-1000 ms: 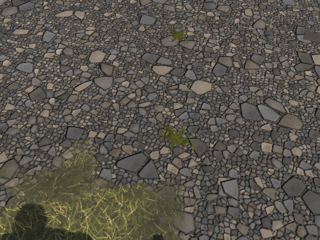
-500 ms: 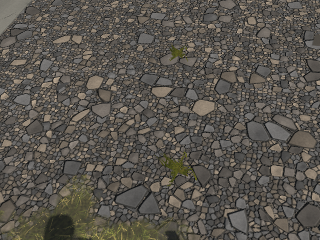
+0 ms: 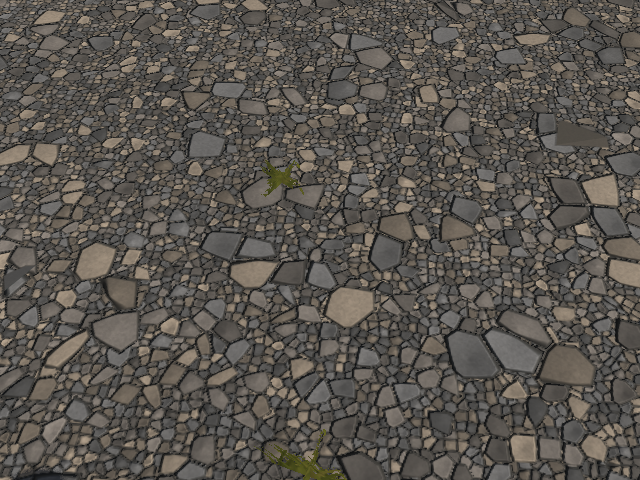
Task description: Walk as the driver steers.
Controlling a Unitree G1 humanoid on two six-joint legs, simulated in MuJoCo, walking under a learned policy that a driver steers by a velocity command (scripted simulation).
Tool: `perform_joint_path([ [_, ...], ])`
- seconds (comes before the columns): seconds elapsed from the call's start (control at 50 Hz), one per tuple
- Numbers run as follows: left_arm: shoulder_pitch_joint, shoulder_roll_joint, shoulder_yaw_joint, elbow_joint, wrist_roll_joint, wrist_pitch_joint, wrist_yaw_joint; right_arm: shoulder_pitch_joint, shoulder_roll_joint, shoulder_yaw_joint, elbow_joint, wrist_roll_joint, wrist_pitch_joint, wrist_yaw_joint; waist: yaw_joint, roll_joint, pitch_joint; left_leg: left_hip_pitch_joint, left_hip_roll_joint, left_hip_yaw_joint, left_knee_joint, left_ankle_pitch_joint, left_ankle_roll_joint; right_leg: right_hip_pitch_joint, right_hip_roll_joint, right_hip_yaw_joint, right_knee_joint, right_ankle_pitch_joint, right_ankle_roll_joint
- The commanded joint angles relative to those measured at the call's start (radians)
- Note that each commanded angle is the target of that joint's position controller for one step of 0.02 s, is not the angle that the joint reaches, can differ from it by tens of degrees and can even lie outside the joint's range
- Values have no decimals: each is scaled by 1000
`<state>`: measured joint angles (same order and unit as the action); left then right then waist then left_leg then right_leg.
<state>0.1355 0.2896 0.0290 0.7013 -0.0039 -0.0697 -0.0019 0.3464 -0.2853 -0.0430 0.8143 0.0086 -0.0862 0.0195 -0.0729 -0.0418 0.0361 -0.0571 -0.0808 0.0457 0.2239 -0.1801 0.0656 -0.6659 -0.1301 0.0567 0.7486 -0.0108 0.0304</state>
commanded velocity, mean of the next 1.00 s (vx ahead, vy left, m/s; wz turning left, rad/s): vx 0.50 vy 0.00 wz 0.36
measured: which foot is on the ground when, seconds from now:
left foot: down 0.00-0.18, up 0.20-0.68, down 0.70-1.00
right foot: up 0.00-0.16, down 0.18-0.70, up 0.72-1.00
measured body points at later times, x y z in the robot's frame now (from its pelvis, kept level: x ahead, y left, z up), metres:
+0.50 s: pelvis +0.27 -0.05 +0.00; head +0.30 -0.05 +0.45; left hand +0.26 +0.24 -0.12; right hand +0.49 -0.28 -0.10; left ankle +0.38 +0.13 -0.68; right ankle +0.24 -0.16 -0.75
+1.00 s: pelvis +0.52 +0.08 +0.00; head +0.54 +0.10 +0.45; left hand +0.58 +0.39 -0.10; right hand +0.70 -0.15 -0.11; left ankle +0.48 +0.13 -0.75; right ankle +0.73 -0.04 -0.67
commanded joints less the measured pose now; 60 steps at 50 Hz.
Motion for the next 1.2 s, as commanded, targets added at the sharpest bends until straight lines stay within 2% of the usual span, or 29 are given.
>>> perform_joint_path([
  [0.02,-91,43,6,-77,-8,-22,-15,-4,-183,-42,-49,10,-6,-8,-7,81,34,-94,260,-121,-104,147,153,104,35,-39,-136,121,2],
  [0.06,-142,57,10,-99,-12,-27,-26,30,-188,-45,-30,16,8,-9,-19,84,45,-26,292,-147,-69,156,145,89,45,-27,-190,89,-14],
  [0.12,-118,93,26,-106,-11,-36,-36,36,-203,-51,-17,19,29,-18,23,105,26,59,330,-204,21,225,118,143,71,-16,-254,-30,-45],
  [0.14,-53,111,37,-90,-10,-40,-34,16,-209,-52,-19,19,35,-20,68,114,-7,56,317,-201,95,319,102,239,90,-34,-282,-55,-62],
  [0.16,79,153,61,-53,-8,-41,-27,12,-185,-42,-21,12,37,-20,135,98,-97,11,262,-165,259,403,73,439,102,-50,-303,-55,-90],
  [0.18,254,223,84,-27,8,-39,-15,8,-119,-15,-49,-9,34,-20,207,23,-260,-155,198,-121,544,236,32,731,-49,89,-254,-47,-150],
  [0.2,309,304,104,-9,18,-28,-14,141,-5,17,-74,1,17,-17,147,-247,-395,-544,35,-61,893,-313,-39,1061,-290,527,-331,-253,-290],
  [0.22,314,197,78,-19,13,-28,-15,99,-102,-4,-57,27,8,-18,190,-179,-377,-648,64,-184,1026,-394,-40,1024,-284,630,-423,-380,-283],
  [0.24,256,148,62,-18,9,-29,-13,14,-164,-26,-81,45,6,-18,187,-122,-238,-704,106,-183,1062,-312,-34,920,-257,476,-438,-362,-243],
  [0.28,144,94,45,-17,10,-32,-13,-60,-147,-30,-99,24,12,-22,137,-51,-103,-664,173,-159,993,-171,-45,709,-182,272,-491,-188,-217],
  [0.32,96,74,44,-9,18,-45,-12,-27,-114,-33,-93,27,37,-17,90,-78,-67,-570,204,-159,951,-106,-57,595,-144,151,-554,-103,-209],
  [0.4,81,106,61,25,16,-60,-5,-74,-71,-28,-123,17,68,-17,71,-28,0,-616,215,-156,845,-15,-84,544,-145,-1,-616,25,-226],
  [0.5,107,149,74,53,12,-43,9,-213,-41,-15,-171,14,55,13,120,-1,37,-598,201,-84,561,200,-73,587,-120,-162,-628,66,-202],
  [0.6,163,186,91,89,-15,-12,11,-328,-53,-17,-238,14,57,37,145,3,68,-616,177,-22,429,130,-20,733,-165,-223,-564,163,-175],
  [0.64,149,214,100,88,-25,2,14,-300,-80,-31,-249,11,63,41,107,-24,26,-532,125,29,418,35,19,771,-167,-252,-454,447,-154],
  [0.66,140,229,104,85,-31,9,16,-238,-105,-46,-241,11,68,39,65,-39,-21,-439,85,57,420,-13,42,774,-160,-267,-346,601,-142],
  [0.68,123,229,103,80,-37,17,17,-107,-144,-72,-210,14,72,33,-15,-30,-92,-265,37,78,377,3,74,731,-133,-292,-165,665,-119],
  [0.7,131,201,91,73,-28,15,20,66,-208,-107,-162,17,81,16,-96,15,-180,22,27,21,340,44,114,559,-91,-303,93,518,-78],
  [0.72,206,65,50,21,20,1,14,83,-330,-131,-153,26,83,-2,-9,291,-232,345,278,-460,287,-37,260,117,67,-283,466,-326,-7],
  [0.74,183,77,36,4,4,-36,3,72,-297,-109,-203,16,60,7,-18,254,-416,454,425,-902,97,-235,382,-45,173,-17,651,-614,0],
  [0.76,79,157,56,-13,-40,-56,-7,47,-211,-84,-190,9,42,14,-53,150,-304,387,412,-782,44,-214,315,-137,112,38,657,-521,-21],
  [0.78,57,147,50,-20,-46,-68,-8,10,-180,-74,-180,8,31,15,-21,118,-193,253,376,-639,50,-144,275,-135,66,21,583,-433,-42],
  [0.8,56,140,50,-6,-21,-70,1,-60,-145,-63,-183,7,26,14,23,59,-125,113,335,-525,56,-21,237,-81,22,16,495,-365,-42],
  [0.82,73,147,57,6,-4,-62,5,-107,-111,-50,-193,-5,22,10,56,76,-101,17,303,-445,42,103,219,-7,-7,22,435,-316,-39],
  [0.84,96,146,58,14,-1,-49,2,-124,-106,-46,-199,-13,19,8,76,95,-98,-42,288,-410,20,172,217,48,-14,21,412,-288,-32],
  [0.9,97,103,48,19,10,-21,4,-100,-131,-50,-170,-7,4,-2,84,75,-74,-109,268,-302,-29,318,226,63,-13,-5,306,-216,6],
  [1.04,-118,52,25,-33,-2,-30,-14,-10,-155,-49,-103,2,10,-24,-2,99,5,-83,220,-183,-64,196,150,62,39,-39,-120,158,20],
  [1.14,-204,68,26,-70,-6,-44,-42,57,-164,-54,-48,7,27,-27,-23,106,40,91,301,-229,9,253,145,0,65,-31,-238,68,-31],
  [1.2,-124,99,40,-56,-6,-48,-48,41,-182,-60,-38,8,39,-35,34,140,-8,148,311,-228,115,510,114,123,106,-61,-266,-52,-81],
])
